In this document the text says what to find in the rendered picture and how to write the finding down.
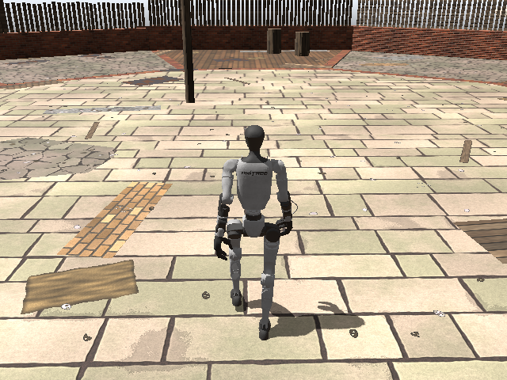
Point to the robot left forearm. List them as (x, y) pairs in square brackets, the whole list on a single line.
[(222, 217)]

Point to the left robot shin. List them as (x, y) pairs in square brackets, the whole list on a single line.
[(235, 270)]

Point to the robot right forearm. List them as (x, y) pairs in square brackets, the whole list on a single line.
[(286, 208)]

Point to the left robot hand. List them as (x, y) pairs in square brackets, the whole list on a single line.
[(217, 246)]

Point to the right robot upper arm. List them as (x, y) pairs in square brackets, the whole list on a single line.
[(281, 180)]

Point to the robot left thigh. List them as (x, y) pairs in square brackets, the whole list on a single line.
[(234, 233)]

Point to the right robot hand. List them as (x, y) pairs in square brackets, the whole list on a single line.
[(281, 223)]

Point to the left robot upper arm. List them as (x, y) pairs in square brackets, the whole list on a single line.
[(227, 180)]

